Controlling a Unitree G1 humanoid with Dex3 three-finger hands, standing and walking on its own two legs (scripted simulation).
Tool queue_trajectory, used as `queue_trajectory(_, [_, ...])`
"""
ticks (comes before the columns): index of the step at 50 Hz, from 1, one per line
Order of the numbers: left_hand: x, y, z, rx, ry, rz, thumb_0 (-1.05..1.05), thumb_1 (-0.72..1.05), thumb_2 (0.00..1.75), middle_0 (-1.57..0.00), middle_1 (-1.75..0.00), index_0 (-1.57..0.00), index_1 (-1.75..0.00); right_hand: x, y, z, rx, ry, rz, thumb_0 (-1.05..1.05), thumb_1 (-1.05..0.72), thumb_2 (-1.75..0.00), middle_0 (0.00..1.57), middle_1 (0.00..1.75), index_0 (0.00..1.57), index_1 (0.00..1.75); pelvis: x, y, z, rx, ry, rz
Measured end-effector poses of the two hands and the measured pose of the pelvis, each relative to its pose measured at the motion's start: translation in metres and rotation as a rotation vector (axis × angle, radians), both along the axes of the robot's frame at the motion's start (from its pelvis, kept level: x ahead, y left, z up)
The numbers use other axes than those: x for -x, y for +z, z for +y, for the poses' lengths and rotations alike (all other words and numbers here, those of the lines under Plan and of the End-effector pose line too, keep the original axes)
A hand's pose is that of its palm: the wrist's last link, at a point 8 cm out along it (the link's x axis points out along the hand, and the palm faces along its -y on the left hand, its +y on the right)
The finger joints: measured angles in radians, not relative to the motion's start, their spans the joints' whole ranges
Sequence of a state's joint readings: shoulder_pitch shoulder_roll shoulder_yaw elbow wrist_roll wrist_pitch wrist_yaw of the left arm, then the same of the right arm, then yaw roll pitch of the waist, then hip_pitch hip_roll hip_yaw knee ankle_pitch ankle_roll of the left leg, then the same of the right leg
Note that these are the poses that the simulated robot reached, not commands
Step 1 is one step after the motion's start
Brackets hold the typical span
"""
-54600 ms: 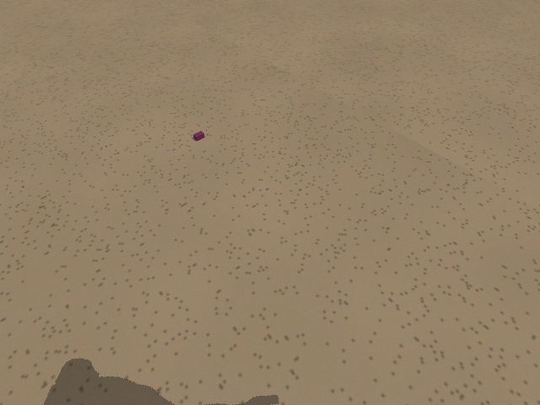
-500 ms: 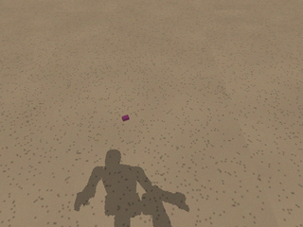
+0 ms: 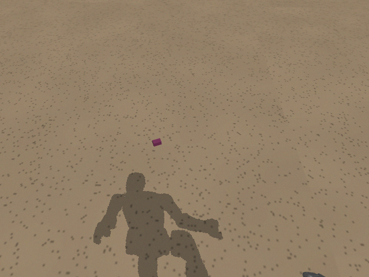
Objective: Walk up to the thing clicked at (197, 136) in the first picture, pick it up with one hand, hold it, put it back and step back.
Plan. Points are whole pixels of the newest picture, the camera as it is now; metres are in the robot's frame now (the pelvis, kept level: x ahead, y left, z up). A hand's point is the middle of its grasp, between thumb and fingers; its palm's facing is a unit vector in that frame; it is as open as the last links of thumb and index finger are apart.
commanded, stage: step back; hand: left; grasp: from above
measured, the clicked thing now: (156, 142) +1.05 +0.23 -0.76
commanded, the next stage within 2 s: stand in 0.12 s
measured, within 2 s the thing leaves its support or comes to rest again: neither
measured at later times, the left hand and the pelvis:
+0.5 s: hand out of the picture +0.08 +0.25 -0.15, palm faces -0.03 -0.94 -0.33, open 7.3 cm; pelvis -0.01 +0.00 +0.01, yaw +0 degrees
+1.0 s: hand out of the picture +0.06 +0.24 -0.15, palm faces -0.02 -0.94 -0.34, open 7.4 cm; pelvis -0.01 -0.01 +0.01, yaw +0 degrees
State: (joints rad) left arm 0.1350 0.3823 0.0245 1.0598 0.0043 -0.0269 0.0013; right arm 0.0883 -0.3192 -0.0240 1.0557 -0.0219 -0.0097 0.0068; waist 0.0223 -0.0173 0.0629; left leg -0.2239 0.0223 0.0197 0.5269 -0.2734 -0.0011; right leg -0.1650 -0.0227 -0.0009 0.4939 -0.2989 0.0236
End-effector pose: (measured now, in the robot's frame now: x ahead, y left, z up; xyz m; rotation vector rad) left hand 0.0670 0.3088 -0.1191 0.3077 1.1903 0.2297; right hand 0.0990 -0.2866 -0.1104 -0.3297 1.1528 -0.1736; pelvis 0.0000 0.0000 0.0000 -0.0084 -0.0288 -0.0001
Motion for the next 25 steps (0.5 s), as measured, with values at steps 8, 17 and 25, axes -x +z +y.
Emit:
queue_trajectory(8, [-0.033,0.010,-0.001,-0.010,-0.032,-0.050,0.00,0.91,0.90,-0.20,-0.30,-0.20,-0.30,-0.017,0.004,0.003,-0.009,-0.018,-0.042,0.00,-0.91,-0.90,0.20,0.30,0.21,0.30,-0.002,0.003,0.003,-0.006,-0.008,-0.009])
queue_trajectory(17, [-0.030,0.013,-0.013,0.016,-0.052,-0.028,0.00,0.90,0.90,-0.20,-0.30,-0.20,-0.30,-0.001,0.009,-0.004,-0.008,-0.034,-0.017,0.00,-0.91,-0.90,0.20,0.30,0.21,0.30,0.002,0.010,0.002,-0.008,-0.007,-0.016])
queue_trajectory(25, [-0.006,0.009,-0.018,0.025,-0.038,0.026,0.00,0.90,0.90,-0.20,-0.30,-0.21,-0.30,0.027,0.007,-0.013,-0.001,-0.050,0.041,0.01,-0.91,-0.90,0.20,0.30,0.21,0.30,0.009,0.012,-0.003,-0.008,-0.003,-0.018])
